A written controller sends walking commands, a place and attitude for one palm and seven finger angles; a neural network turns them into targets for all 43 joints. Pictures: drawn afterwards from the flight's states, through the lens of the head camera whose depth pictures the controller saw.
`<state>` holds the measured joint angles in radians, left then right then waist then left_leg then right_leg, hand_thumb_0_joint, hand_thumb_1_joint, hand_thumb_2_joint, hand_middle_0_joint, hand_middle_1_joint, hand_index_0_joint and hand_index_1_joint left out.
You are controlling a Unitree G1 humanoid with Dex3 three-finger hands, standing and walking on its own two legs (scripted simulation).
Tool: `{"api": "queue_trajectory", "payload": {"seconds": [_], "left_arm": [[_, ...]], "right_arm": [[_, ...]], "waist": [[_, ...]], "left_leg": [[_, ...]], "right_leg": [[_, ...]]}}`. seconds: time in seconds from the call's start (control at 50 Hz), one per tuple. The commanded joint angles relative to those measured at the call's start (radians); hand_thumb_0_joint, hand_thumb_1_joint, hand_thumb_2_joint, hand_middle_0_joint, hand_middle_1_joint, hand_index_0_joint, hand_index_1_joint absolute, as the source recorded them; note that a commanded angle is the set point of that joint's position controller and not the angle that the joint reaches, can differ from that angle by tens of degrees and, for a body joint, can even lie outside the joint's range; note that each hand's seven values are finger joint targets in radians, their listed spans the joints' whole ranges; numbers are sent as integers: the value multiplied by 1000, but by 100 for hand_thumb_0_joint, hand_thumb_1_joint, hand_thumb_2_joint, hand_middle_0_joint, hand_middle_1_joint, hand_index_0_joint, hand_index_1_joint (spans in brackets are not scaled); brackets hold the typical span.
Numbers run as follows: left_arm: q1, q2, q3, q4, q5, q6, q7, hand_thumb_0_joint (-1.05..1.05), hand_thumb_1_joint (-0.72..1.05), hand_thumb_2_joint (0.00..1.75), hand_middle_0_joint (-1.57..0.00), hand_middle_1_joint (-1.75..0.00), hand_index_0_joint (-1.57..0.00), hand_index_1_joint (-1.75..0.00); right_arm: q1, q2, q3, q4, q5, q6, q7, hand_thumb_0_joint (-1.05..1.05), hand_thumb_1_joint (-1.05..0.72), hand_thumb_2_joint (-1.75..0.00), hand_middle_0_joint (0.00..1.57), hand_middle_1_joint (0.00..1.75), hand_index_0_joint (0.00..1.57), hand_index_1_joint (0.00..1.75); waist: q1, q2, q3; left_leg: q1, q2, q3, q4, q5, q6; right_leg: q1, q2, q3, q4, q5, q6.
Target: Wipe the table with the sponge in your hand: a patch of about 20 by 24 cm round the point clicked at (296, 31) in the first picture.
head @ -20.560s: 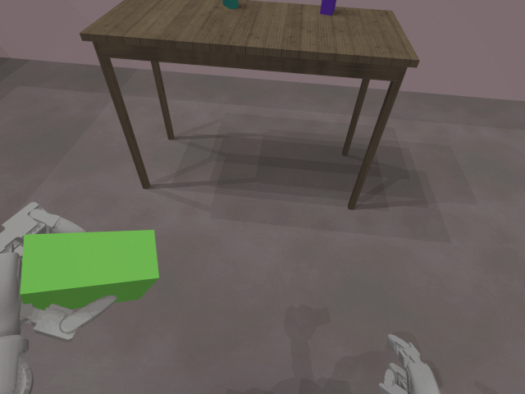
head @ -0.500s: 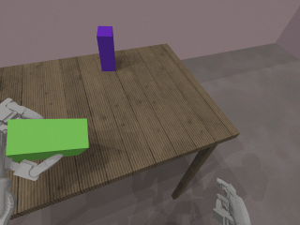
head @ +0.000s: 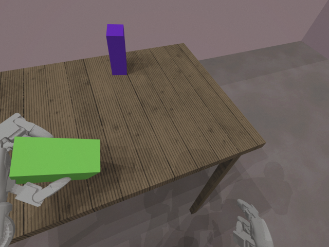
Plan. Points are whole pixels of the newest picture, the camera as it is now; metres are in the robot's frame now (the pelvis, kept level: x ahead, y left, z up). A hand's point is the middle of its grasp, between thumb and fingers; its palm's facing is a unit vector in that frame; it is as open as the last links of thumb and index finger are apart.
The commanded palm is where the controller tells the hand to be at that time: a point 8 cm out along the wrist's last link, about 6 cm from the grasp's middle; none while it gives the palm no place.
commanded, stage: look again from close up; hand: left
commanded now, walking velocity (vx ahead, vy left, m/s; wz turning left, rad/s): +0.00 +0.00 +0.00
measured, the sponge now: (69, 161) +0.24 +0.21 +0.13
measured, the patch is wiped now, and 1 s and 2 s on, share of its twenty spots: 0.00 0.00 0.00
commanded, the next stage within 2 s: turn the palm down, sponge in hand in 0.04 s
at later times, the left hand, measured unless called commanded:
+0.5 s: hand (49, 179) +0.19 +0.22 +0.15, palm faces +0.26 -0.73 -0.63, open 10.2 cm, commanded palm +0.15 +0.27 +0.20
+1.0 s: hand (61, 149) +0.22 +0.20 +0.19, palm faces +0.33 -0.43 -0.84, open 10.1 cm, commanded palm +0.17 +0.24 +0.23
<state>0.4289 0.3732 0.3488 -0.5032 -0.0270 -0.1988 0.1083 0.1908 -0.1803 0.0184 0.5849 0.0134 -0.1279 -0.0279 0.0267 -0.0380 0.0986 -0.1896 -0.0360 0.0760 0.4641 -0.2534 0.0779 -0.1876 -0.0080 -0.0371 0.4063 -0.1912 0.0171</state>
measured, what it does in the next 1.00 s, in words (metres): shifts its weight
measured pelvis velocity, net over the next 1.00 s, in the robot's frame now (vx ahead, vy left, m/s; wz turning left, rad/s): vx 0.00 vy -0.08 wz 0.05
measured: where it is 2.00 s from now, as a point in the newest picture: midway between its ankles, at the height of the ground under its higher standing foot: outside the picture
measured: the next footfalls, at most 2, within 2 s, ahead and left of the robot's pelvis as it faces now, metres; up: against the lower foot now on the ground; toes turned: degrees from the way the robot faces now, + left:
none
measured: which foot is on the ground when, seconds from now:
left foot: down 0.00-1.00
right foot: down 0.00-1.00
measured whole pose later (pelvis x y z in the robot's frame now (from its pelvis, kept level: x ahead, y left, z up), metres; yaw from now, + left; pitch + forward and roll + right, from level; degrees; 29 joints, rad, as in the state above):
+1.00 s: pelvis +0.00 -0.08 -0.02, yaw +3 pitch +0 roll +1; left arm 0.25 0.69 0.34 -0.45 0.21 0.10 0.00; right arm 0.16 -0.29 -0.02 0.61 0.04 -0.03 -0.09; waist 0.08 0.08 0.00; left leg -0.33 0.01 0.00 0.66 -0.33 -0.03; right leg -0.34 0.06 -0.06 0.68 -0.34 -0.09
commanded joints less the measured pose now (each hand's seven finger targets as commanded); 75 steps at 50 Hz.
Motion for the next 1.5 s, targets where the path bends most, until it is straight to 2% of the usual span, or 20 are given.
{"api": "queue_trajectory", "payload": {"seconds": [0.0,0.1,0.12,0.14,0.16,0.18,0.22,0.26,0.32,0.4,0.52,0.66,0.76,0.82,0.92,0.98,1.1,1.26,1.32,1.48], "left_arm": [[-90,153,110,-224,-17,-70,22,0,10,130,-120,-160,-120,-160],[-90,157,113,-231,-16,-73,24,0,10,130,-120,-160,-120,-160],[-1007,962,368,-522,30,-222,36,0,10,130,-120,-160,-120,-160],[-677,508,346,-20,121,-3,-10,0,10,130,-120,-160,-120,-160],[-531,325,105,50,74,37,-29,0,10,130,-120,-160,-120,-160],[-481,344,186,21,71,75,-41,0,10,130,-120,-160,-120,-160],[-379,157,63,55,-45,207,-113,0,10,130,-120,-160,-120,-160],[-342,216,35,-55,-41,294,-151,0,10,130,-120,-160,-120,-160],[-281,262,4,-124,97,360,-144,0,10,130,-120,-160,-120,-160],[-289,412,195,-191,107,270,-80,0,10,130,-120,-160,-120,-160],[-534,501,237,-90,136,177,39,0,10,130,-120,-160,-120,-160],[-562,506,40,124,209,408,-129,0,10,130,-120,-160,-120,-160],[-551,569,105,39,208,314,-218,0,10,130,-120,-160,-120,-160],[-479,681,249,-52,216,232,-169,0,10,130,-120,-160,-120,-160],[-334,661,324,-69,243,274,-25,0,10,130,-120,-160,-120,-160],[-283,602,248,-48,260,393,-12,0,10,130,-120,-160,-120,-160],[-324,639,159,-58,322,530,-150,0,10,130,-120,-160,-120,-160],[-427,648,134,-275,470,432,-127,0,10,130,-120,-160,-120,-160],[-442,693,202,-189,520,493,-73,0,10,130,-120,-160,-120,-160],[-590,572,-35,-11,593,696,-157,0,10,130,-120,-160,-120,-160]], "right_arm": [[-77,-143,-60,-165,1,-54,-8,0,-90,-90,20,30,20,30],[-76,-142,-60,-167,1,-56,-11,0,-90,-90,20,30,20,30],[157,-234,106,-268,56,-27,-80,0,-90,-90,20,30,20,30],[-96,-154,-58,-136,-57,-43,-48,0,-90,-90,20,30,20,30],[-68,-168,-34,-142,-60,-60,14,0,-90,-90,20,30,20,30],[-38,-221,-74,-100,-46,-47,30,0,-90,-90,20,30,20,30],[-114,-192,-48,-122,-9,-50,29,0,-90,-90,20,30,20,30],[-134,-217,-47,-130,-6,-42,33,0,-90,-90,20,30,20,30],[-208,-196,-16,-181,15,-6,40,0,-90,-90,20,30,20,30],[-214,-192,-22,-195,-6,23,-7,0,-90,-90,20,30,20,30],[-187,-172,-20,-106,4,-2,-43,0,-90,-90,20,30,20,30],[-242,-203,-19,-124,26,35,-83,0,-90,-90,20,30,20,30],[-260,-189,-26,-149,23,28,-95,0,-90,-90,20,30,20,30],[-265,-173,-31,-154,21,14,-89,0,-90,-90,20,30,20,30],[-200,-182,-60,-147,25,38,-58,0,-90,-90,20,30,20,30],[-159,-217,-78,-156,22,82,-61,0,-90,-90,20,30,20,30],[-202,-230,-47,-196,55,96,-93,0,-90,-90,20,30,20,30],[-240,-181,-19,-196,33,44,-101,0,-90,-90,20,30,20,30],[-297,-177,-7,-168,40,49,-85,0,-90,-90,20,30,20,30],[-367,-198,19,-152,58,116,-67,0,-90,-90,20,30,20,30]], "waist": [[-2,116,-187],[-2,112,-180],[-91,345,-220],[93,374,-416],[13,251,-286],[40,241,-378],[70,275,-342],[81,167,-318],[61,79,-196],[47,-51,-243],[41,273,-207],[24,101,-165],[50,-44,-189],[101,32,-267],[123,163,-348],[98,66,-348],[72,-42,-306],[93,136,-369],[127,203,-311],[104,94,-247]], "left_leg": [[-47,140,-132,-132,174,-92],[-69,141,-139,-147,91,-79],[-252,144,-211,-84,-66,-31],[93,78,-187,-51,282,-161],[85,76,-200,-69,568,-196],[215,129,-215,-29,645,-199],[244,108,-181,-20,652,-179],[164,93,-146,-13,550,-139],[9,71,-123,-39,234,-95],[-46,58,-129,-52,-20,-59],[-51,33,-100,-25,-178,-65],[-122,29,-53,87,-76,-61],[-162,40,-93,154,-41,-67],[-161,30,-94,181,10,-73],[-176,30,-96,196,147,-85],[-175,49,-86,176,198,-79],[-101,44,-62,136,239,-34],[41,48,-92,74,278,-39],[10,46,-110,33,267,-61],[-15,65,-127,-73,163,-66]], "right_leg": [[147,-41,48,8,155,-33],[157,-41,53,-3,132,-32],[169,36,64,164,-102,36],[1,29,12,213,-13,-74],[-91,46,-45,153,2,-68],[-155,58,-26,176,26,-52],[-165,33,1,183,9,-56],[-103,19,-30,150,63,-52],[-81,36,-38,127,68,-56],[-92,36,-33,113,-71,-38],[-141,23,24,72,-176,-51],[-71,-81,206,-68,-385,-31],[-33,-129,279,-62,-409,-2],[-2,-124,300,-16,-307,-16],[69,-129,306,105,154,-33],[85,-124,234,169,404,-5],[39,-71,125,149,358,16],[-11,-29,79,106,164,-36],[8,-12,104,82,116,-65],[19,-14,41,23,23,-52]]}}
